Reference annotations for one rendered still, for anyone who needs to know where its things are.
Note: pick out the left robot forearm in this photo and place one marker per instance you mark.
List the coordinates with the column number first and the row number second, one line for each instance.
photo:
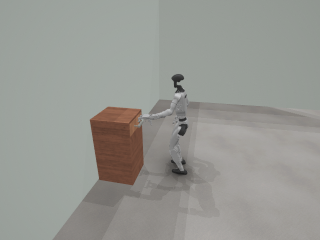
column 162, row 114

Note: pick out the handle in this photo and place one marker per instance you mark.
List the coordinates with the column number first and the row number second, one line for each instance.
column 139, row 125

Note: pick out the robot right hand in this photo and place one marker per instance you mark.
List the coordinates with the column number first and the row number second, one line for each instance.
column 176, row 119

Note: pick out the robot left hand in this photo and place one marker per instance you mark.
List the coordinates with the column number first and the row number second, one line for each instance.
column 145, row 116

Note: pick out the cabinet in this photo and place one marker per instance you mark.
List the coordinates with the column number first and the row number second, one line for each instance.
column 119, row 156

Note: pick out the drawer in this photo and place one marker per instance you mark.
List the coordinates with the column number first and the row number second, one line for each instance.
column 133, row 125

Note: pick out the left robot upper arm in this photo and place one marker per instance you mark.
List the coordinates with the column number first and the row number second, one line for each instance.
column 177, row 97

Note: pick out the humanoid robot torso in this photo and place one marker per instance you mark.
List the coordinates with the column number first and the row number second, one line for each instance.
column 181, row 110

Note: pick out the left robot thigh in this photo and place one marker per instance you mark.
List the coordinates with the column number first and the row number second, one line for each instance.
column 179, row 131

